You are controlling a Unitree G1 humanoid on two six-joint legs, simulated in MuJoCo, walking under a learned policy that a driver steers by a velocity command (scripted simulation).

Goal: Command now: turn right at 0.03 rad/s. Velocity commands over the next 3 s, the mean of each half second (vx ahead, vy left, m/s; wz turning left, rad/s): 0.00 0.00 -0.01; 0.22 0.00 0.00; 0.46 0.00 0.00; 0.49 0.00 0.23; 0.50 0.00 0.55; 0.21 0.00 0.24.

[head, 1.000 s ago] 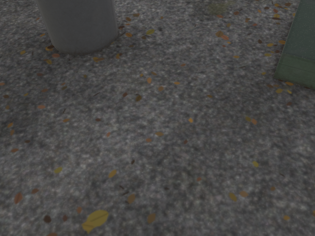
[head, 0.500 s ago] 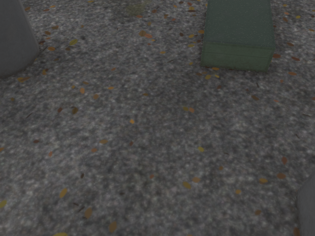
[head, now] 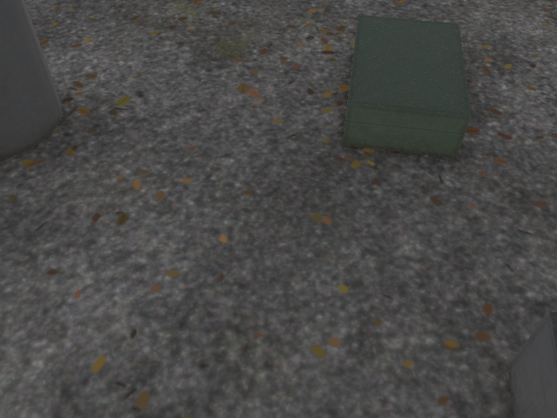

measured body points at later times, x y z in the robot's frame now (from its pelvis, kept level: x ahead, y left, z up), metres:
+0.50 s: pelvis +0.00 +0.01 +0.00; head +0.01 +0.01 +0.45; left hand +0.10 +0.26 -0.13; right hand +0.09 -0.25 -0.13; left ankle -0.01 +0.14 -0.73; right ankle +0.00 -0.12 -0.73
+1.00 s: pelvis +0.09 -0.01 +0.00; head +0.10 -0.02 +0.45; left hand +0.08 +0.24 -0.13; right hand +0.19 -0.28 -0.12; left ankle +0.06 +0.12 -0.65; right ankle +0.00 -0.11 -0.73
